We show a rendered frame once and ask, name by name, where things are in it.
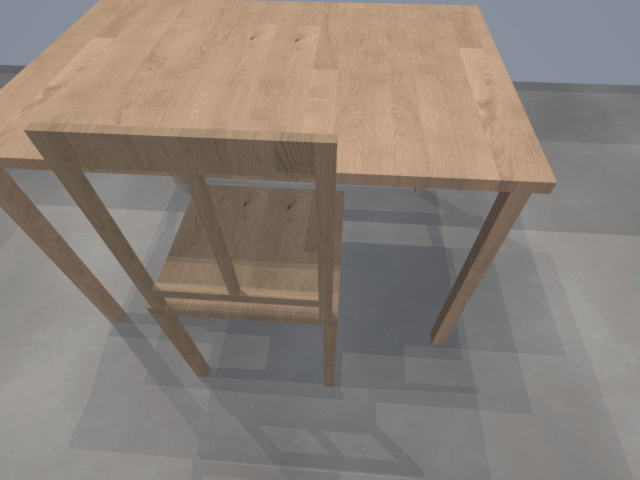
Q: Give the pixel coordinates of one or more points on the chair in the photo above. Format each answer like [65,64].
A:
[241,252]

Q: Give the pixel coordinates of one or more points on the table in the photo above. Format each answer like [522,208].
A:
[417,94]

